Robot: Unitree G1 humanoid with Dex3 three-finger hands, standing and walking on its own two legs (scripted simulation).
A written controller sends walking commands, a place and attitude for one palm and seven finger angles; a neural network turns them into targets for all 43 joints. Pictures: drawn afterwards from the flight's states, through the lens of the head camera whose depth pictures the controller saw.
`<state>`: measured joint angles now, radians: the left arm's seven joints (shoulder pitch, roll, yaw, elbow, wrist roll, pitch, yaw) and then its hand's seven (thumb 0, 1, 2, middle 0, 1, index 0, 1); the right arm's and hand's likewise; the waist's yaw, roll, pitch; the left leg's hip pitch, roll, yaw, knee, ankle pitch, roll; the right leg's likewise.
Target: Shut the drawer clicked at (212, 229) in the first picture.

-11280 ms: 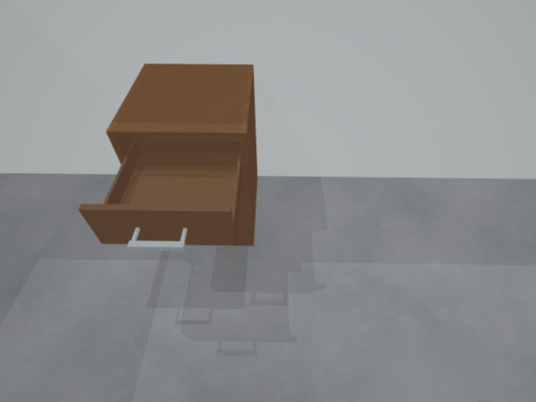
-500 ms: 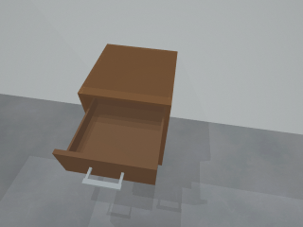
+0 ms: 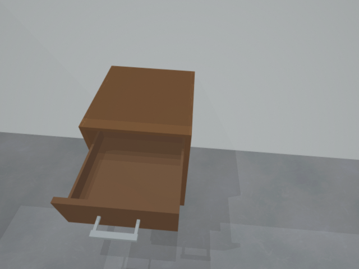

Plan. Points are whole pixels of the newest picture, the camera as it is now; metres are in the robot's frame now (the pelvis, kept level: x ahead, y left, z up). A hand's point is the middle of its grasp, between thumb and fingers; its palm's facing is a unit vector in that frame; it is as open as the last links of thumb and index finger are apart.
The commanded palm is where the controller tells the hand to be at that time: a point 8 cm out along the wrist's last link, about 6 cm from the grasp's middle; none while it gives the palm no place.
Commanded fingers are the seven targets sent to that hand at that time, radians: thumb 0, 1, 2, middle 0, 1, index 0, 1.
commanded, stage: come to a stop and stand still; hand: left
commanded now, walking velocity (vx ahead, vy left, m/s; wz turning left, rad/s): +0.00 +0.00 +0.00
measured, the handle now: (116, 229) +0.28 +0.21 -0.24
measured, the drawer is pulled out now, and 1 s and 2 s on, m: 0.30 0.30 0.30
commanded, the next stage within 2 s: look again from close up in 0.86 s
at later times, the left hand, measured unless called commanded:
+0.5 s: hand out of the picture -0.02 +0.18 -0.18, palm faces +0.02 -0.98 -0.19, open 7.4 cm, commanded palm none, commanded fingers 0.00 0.90 0.90 -0.20 -0.30 -0.20 -0.30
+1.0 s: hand out of the picture +0.00 +0.20 -0.18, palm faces +0.00 -0.98 -0.18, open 7.4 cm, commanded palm none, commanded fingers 0.00 0.90 0.90 -0.20 -0.30 -0.20 -0.30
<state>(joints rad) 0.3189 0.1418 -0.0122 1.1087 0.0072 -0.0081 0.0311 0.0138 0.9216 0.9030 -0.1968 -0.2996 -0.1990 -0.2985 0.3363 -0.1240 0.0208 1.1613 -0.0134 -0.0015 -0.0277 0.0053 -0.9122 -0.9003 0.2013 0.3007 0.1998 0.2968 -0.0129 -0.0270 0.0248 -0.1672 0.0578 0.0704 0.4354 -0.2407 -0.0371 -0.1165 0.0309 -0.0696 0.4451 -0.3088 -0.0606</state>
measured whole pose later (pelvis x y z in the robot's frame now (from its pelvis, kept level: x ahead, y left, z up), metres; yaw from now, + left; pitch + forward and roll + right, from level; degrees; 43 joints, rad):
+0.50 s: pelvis -0.01 +0.02 -0.01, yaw +0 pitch -1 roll -1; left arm 0.35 0.12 -0.01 1.09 0.02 -0.01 0.05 0.01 0.90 0.90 -0.20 -0.30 -0.20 -0.30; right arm 0.32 -0.15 0.00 1.07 -0.02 -0.01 -0.02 0.02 -0.92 -0.90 0.20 0.30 0.20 0.30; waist -0.02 0.02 0.00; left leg -0.25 0.04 0.05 0.57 -0.30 0.00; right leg -0.17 0.02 -0.07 0.52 -0.34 -0.04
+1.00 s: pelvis +0.00 +0.04 +0.00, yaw -1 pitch -1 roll +0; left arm 0.32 0.15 -0.02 1.06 0.01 0.00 0.04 0.01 0.91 0.90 -0.20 -0.30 -0.20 -0.30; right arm 0.30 -0.14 0.02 1.12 -0.01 -0.03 -0.02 0.01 -0.91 -0.90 0.20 0.30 0.20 0.30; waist 0.00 -0.02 0.03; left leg -0.19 0.00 0.08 0.47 -0.27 0.03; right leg -0.14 -0.02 -0.04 0.47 -0.32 -0.01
